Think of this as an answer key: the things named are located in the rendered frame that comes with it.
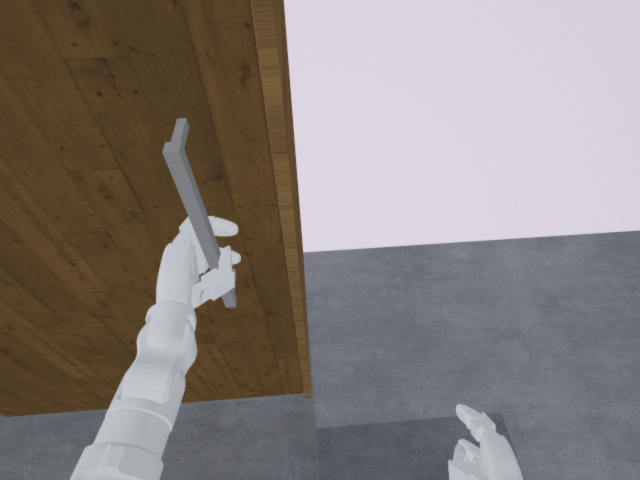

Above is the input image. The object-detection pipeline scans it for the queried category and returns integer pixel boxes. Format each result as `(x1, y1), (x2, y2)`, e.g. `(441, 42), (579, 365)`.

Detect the right robot hand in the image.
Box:
(448, 404), (523, 480)

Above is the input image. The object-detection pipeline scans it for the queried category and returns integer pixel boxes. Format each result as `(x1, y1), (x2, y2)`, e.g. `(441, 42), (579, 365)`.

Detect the left robot forearm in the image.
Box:
(70, 301), (197, 480)

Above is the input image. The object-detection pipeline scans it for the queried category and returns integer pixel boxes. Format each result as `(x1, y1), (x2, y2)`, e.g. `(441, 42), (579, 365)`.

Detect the wardrobe door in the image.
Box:
(0, 0), (304, 417)

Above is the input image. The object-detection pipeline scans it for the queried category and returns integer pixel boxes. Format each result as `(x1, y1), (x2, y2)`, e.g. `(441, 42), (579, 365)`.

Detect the handle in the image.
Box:
(162, 118), (237, 308)

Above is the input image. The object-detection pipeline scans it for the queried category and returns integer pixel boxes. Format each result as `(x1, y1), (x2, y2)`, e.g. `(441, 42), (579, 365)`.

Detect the left robot hand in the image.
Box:
(156, 216), (241, 309)

